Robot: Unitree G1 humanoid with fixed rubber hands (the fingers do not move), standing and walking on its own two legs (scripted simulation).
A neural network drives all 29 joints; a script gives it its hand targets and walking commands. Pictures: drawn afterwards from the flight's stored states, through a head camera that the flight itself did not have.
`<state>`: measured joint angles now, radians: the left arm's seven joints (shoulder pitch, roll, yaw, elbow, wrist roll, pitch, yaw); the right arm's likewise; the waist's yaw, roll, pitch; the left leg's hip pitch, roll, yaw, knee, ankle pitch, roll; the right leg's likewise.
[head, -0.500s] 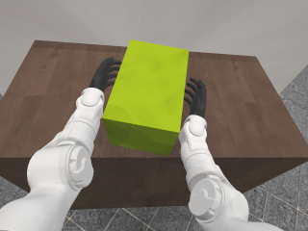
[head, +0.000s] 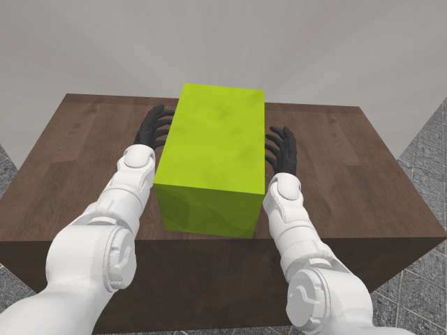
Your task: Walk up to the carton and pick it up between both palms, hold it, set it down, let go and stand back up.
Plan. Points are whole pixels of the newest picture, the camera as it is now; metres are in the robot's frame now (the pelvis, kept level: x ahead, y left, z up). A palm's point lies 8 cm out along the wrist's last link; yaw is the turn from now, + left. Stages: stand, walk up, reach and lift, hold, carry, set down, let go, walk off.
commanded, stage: reach and lift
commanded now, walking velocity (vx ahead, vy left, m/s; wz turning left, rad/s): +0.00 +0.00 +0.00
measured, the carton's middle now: (216, 157) +0.44 -0.03 +0.09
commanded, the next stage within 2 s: hold in 1.96 s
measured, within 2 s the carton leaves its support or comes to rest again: neither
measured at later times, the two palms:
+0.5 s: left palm (128, 134) +0.39 +0.12 +0.20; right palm (291, 167) +0.35 -0.13 +0.16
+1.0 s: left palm (116, 142) +0.38 +0.14 +0.19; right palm (280, 160) +0.36 -0.12 +0.17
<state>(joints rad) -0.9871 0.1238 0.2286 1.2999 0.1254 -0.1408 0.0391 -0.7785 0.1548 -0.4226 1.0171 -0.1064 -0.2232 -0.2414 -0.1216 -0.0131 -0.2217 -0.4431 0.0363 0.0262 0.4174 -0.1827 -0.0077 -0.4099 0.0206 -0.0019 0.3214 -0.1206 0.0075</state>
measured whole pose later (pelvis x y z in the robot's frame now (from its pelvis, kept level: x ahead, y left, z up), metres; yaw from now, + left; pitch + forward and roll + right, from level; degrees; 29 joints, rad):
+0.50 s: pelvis -0.03 +0.00 +0.00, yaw +0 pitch -2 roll -1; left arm -1.07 0.08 0.34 1.18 0.28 0.27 0.06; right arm -0.82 0.09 -0.32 1.00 -0.01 0.09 -0.24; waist -0.09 -0.07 -0.13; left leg -0.20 0.04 0.02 0.41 -0.18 0.00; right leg -0.17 0.02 -0.01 0.32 -0.12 0.01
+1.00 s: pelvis -0.02 +0.00 +0.00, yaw +1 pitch -3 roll -1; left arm -0.93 0.04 0.32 0.83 0.26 0.48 0.06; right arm -0.82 0.04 -0.17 0.93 0.14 0.19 -0.26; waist -0.06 -0.04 -0.08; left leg -0.17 0.04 0.01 0.41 -0.18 -0.01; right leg -0.14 0.02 -0.02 0.32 -0.13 0.00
